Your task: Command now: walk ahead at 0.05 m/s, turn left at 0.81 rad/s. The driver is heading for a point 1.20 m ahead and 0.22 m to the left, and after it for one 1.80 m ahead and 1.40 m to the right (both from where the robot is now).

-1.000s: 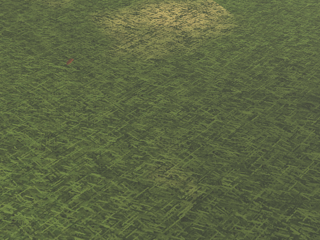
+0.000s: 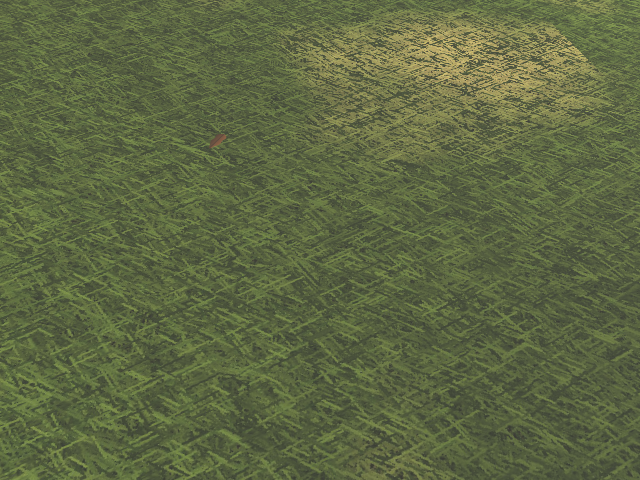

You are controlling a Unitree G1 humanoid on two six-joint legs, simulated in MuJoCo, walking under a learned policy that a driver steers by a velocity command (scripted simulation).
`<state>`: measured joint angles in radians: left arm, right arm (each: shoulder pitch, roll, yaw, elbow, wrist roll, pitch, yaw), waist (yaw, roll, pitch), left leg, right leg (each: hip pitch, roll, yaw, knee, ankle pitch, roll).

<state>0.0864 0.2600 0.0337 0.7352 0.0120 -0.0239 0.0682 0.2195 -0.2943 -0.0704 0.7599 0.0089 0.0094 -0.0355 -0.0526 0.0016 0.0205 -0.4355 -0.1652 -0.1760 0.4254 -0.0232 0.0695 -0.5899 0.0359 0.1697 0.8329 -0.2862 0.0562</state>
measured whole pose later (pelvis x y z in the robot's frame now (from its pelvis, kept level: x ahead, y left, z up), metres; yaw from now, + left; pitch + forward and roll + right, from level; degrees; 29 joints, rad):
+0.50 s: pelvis +0.01 -0.03 +0.01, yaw +29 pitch +2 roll -1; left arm 0.14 0.27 0.06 0.68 0.01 0.00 0.04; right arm 0.18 -0.29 -0.08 0.58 0.02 0.07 0.02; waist 0.02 0.01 0.05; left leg -0.50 0.09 0.02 0.89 -0.33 -0.08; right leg -0.27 -0.10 -0.20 0.44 -0.20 0.01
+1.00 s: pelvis +0.02 +0.04 +0.02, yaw +27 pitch +2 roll -1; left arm 0.32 0.29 0.10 0.76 -0.03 0.00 0.01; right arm 0.27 -0.22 -0.05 0.76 0.00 -0.08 -0.03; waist 0.01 -0.01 -0.06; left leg -0.08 0.02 0.19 0.28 -0.23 0.04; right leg -0.68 -0.06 0.09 1.16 -0.15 0.03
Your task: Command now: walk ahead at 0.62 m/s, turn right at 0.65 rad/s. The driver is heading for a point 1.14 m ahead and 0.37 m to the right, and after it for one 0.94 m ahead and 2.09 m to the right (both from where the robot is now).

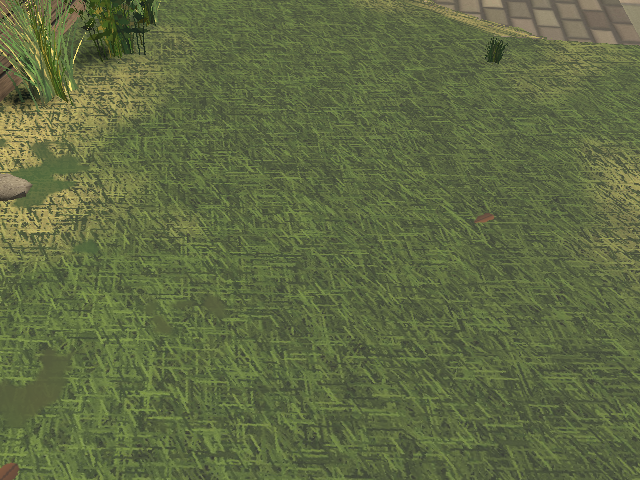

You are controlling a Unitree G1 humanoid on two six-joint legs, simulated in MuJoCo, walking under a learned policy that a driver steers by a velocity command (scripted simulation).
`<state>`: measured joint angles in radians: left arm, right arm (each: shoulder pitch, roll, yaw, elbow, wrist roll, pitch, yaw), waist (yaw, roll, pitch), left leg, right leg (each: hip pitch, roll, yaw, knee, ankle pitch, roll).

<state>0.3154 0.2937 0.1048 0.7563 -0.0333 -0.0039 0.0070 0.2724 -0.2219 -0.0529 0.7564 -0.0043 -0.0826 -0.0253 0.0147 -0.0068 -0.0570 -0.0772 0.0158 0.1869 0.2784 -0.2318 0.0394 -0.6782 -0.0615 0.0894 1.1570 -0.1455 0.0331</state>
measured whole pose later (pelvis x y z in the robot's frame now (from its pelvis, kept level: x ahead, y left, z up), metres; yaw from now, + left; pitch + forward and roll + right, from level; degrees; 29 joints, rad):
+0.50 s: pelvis +0.26 -0.18 -0.03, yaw -26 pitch +0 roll +1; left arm 0.37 0.30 0.07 0.70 -0.02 -0.06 -0.06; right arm 0.13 -0.28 -0.04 0.69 0.02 -0.15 0.00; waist 0.02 0.03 0.08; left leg -0.41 0.09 -0.12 1.35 -0.32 0.03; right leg -0.39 0.10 -0.03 0.69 -0.30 -0.13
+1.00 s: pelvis +0.68 -0.38 -0.02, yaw -34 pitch +0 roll +2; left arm 0.18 0.25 0.00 0.70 0.00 -0.13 -0.02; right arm 0.41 -0.29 -0.07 0.76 0.01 -0.10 0.04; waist -0.05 -0.02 0.05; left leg -0.26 -0.15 -0.03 0.44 -0.17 0.10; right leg -0.41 0.03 0.10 1.26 -0.31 -0.09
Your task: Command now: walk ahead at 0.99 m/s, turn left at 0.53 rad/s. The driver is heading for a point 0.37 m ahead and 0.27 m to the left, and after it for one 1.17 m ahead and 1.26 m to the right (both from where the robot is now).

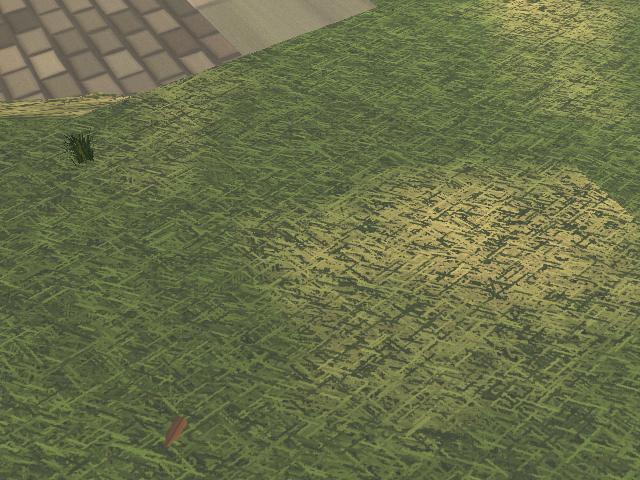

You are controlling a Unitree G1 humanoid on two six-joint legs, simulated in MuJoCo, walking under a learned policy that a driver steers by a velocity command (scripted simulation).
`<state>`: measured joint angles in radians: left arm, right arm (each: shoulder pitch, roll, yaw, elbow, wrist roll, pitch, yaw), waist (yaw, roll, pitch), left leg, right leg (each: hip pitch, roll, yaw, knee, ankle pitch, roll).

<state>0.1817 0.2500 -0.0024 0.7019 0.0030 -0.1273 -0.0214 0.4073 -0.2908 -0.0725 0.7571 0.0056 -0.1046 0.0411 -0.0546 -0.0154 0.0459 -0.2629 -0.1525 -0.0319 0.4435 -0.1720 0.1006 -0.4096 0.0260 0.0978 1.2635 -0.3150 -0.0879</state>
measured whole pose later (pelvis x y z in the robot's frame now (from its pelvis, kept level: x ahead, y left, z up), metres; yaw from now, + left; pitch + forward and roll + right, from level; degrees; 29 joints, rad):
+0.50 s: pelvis +0.45 -0.01 +0.00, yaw +26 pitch +0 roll -4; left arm 0.37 0.33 0.10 0.79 0.00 -0.10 0.00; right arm 0.19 -0.36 -0.08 0.63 0.04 -0.02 0.01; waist 0.07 0.05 0.01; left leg -0.72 0.11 -0.01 1.28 -0.28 0.05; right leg -0.08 0.02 -0.10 0.38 -0.30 0.03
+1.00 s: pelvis +0.84 +0.22 +0.00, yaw +17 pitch -2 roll +4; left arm 0.17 0.32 0.05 0.73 -0.04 -0.03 -0.01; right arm 0.43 -0.29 -0.08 0.83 -0.02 -0.10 0.01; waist -0.07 -0.04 0.02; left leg 0.04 -0.03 0.24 0.32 -0.33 0.00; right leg -0.80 -0.15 0.03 1.14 -0.08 -0.03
